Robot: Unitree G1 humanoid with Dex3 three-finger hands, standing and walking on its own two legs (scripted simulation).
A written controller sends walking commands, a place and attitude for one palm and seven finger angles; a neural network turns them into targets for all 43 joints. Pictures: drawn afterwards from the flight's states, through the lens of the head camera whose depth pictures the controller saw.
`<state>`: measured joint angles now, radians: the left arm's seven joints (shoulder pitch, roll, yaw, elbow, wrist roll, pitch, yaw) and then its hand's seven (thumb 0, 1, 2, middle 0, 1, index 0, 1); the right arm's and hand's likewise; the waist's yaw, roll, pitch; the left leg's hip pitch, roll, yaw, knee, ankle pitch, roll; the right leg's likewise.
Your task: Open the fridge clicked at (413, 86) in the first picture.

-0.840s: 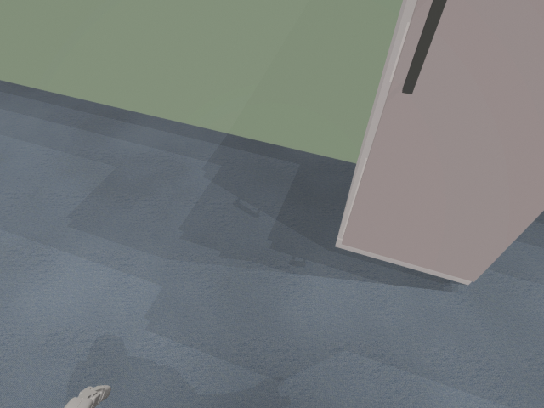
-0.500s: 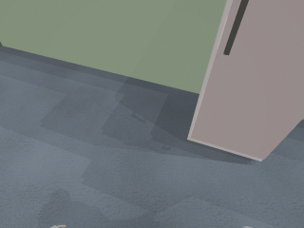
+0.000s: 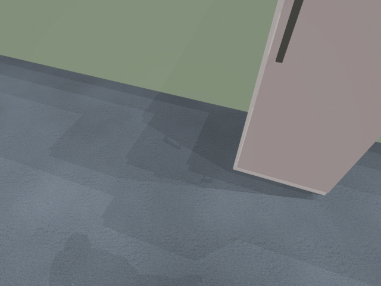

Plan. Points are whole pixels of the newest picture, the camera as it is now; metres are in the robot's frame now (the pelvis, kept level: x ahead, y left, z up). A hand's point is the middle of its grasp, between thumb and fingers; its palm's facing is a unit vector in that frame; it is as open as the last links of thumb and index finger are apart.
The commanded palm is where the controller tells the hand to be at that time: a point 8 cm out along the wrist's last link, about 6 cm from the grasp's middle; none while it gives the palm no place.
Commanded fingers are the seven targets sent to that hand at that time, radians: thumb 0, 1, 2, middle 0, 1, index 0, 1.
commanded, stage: look at it before walking up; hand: left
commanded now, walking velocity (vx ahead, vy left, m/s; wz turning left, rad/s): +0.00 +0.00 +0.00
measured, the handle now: (290, 23) +0.87 -0.28 +0.18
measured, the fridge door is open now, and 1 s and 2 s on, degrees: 0 0 0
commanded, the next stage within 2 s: turn to face it in 0.60 s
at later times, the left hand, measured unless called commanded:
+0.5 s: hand out of the picture +0.09 +0.24 -0.15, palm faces -0.03 -0.94 -0.33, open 7.4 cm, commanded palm none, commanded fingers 0.00 0.90 0.90 -0.20 -0.30 -0.20 -0.30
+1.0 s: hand out of the picture +0.07 +0.22 -0.17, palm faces -0.08 -0.95 -0.29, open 7.4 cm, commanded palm none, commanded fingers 0.00 0.90 0.90 -0.20 -0.30 -0.20 -0.30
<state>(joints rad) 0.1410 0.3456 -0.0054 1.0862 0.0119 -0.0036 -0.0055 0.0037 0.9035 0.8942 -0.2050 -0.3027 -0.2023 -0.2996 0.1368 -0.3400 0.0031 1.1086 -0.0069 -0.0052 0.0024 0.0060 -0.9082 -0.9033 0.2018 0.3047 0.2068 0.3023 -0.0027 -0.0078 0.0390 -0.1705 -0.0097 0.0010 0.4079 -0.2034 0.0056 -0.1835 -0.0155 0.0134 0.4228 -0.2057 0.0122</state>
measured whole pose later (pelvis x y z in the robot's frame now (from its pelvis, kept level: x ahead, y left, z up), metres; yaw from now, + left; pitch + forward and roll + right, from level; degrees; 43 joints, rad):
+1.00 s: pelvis +0.00 -0.01 -0.01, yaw -4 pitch -1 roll +1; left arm 0.18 0.29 0.01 1.04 0.02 0.04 0.00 0.00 0.91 0.89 -0.20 -0.30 -0.20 -0.30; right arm 0.13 -0.27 -0.01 1.05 -0.01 0.01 -0.02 0.00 -0.91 -0.90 0.20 0.30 0.20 0.30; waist 0.01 -0.01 0.06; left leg -0.19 0.03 0.07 0.47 -0.25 -0.01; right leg -0.24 0.02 0.08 0.51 -0.24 0.00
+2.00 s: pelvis +0.01 -0.05 -0.01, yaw -19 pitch +0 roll -1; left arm 0.31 0.16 0.05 1.05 0.03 -0.03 0.00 0.00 0.91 0.89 -0.20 -0.30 -0.20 -0.30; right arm 0.31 -0.22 -0.06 1.07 -0.03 0.02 0.00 0.01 -0.91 -0.90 0.20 0.30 0.20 0.30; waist -0.02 -0.01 0.00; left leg -0.50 0.13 0.10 1.04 -0.38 -0.03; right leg -0.10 0.02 -0.10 0.42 -0.32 -0.04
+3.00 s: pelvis +0.31 -0.28 +0.00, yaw -18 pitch +1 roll -1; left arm 0.28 0.14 0.04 1.10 0.03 -0.07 0.02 -0.01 0.93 0.89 -0.20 -0.30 -0.20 -0.30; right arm 0.21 -0.18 -0.07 1.04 -0.02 -0.01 -0.01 0.00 -0.92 -0.90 0.19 0.30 0.20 0.30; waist -0.01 0.03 0.02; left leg -0.53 0.11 0.10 0.99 -0.29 -0.01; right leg -0.17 0.00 -0.23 0.40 -0.25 -0.06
